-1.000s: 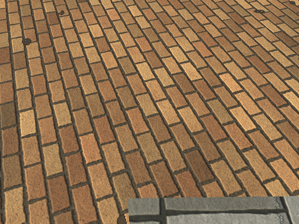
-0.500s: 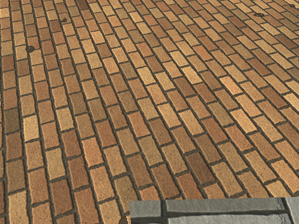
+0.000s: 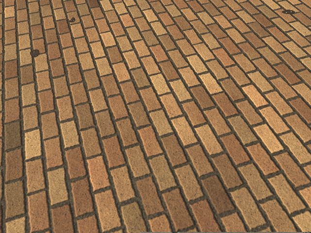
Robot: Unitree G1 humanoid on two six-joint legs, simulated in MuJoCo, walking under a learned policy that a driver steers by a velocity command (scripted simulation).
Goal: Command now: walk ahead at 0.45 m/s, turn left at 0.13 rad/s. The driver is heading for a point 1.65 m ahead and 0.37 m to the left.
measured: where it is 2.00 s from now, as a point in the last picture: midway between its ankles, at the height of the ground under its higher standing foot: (110, 128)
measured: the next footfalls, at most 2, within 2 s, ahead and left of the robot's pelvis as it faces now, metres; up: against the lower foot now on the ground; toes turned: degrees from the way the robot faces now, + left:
left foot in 0.16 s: +0.26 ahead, +0.09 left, +0.00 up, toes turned +8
right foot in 0.72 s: +0.62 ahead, +0.01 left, +0.00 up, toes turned +22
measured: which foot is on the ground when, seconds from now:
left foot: up 0.00-0.14, down 0.16-0.70, up 0.72-1.00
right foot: down 0.00-0.18, up 0.20-0.70, down 0.72-1.00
